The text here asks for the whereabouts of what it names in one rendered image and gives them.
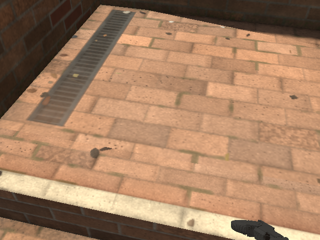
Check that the robot right hand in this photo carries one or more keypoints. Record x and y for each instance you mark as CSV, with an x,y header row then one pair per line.
x,y
257,229

